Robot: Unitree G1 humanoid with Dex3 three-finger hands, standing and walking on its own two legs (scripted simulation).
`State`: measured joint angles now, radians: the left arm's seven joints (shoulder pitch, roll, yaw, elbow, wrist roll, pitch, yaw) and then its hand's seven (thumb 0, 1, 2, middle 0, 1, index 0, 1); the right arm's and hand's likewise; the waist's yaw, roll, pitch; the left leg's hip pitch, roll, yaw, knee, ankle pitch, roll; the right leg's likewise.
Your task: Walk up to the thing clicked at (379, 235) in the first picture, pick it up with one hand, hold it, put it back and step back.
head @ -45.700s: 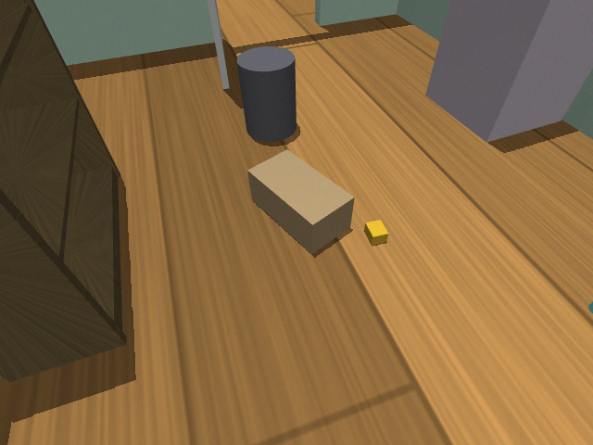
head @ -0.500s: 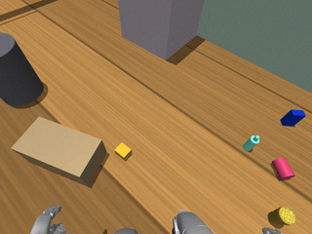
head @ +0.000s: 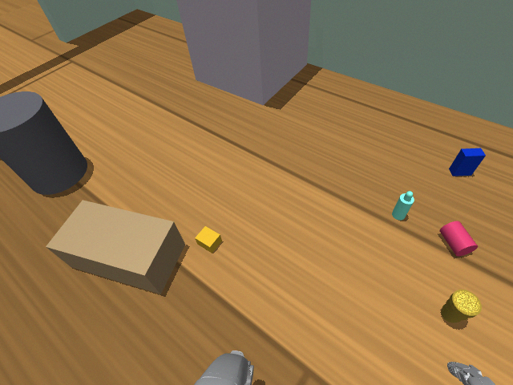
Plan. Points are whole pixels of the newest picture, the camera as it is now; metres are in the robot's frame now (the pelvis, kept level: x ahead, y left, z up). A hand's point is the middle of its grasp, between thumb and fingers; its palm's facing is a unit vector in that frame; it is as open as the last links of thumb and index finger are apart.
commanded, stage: step back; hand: left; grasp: from above
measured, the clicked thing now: (208, 239) +0.77 +0.31 -0.73
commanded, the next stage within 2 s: stand in 1.80 s
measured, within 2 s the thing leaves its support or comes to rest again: neither
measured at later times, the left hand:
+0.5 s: hand out of the picture -0.07 +0.25 -0.15, palm faces +0.08 -0.93 -0.35, open 7.4 cm
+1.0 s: hand out of the picture -0.24 +0.23 -0.14, palm faces +0.12 -0.90 -0.42, open 7.4 cm
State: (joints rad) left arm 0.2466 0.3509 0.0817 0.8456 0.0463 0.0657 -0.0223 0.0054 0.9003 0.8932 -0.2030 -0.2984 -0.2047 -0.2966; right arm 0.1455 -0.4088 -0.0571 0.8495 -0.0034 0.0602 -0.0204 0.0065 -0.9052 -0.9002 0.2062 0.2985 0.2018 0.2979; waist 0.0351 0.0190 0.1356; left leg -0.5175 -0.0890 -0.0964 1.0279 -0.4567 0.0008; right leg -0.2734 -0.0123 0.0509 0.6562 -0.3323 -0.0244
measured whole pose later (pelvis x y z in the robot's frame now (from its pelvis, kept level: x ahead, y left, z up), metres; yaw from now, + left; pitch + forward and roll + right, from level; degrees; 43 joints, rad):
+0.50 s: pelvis -0.16 -0.02 +0.00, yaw +4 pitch -1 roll -1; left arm 0.15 0.39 0.09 0.80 0.02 0.09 0.00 0.00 0.90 0.89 -0.20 -0.30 -0.20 -0.30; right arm 0.16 -0.37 -0.03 0.83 -0.03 0.01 -0.03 0.01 -0.90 -0.90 0.21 0.30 0.21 0.30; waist 0.01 -0.05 0.15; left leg -0.34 0.03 -0.01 0.60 -0.24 0.01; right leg -0.41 0.08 0.15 1.15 -0.52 0.02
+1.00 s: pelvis -0.28 -0.06 +0.00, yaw +6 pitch -3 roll +3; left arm 0.22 0.40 0.08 0.90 0.04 0.02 -0.01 0.01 0.90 0.89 -0.20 -0.30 -0.20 -0.30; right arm 0.26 -0.35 -0.04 0.98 -0.04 0.00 0.01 0.01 -0.91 -0.90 0.21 0.30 0.20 0.30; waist 0.03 -0.04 0.08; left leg -0.20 -0.06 0.00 0.57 -0.33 0.01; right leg -0.34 -0.07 0.02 0.76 -0.43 -0.01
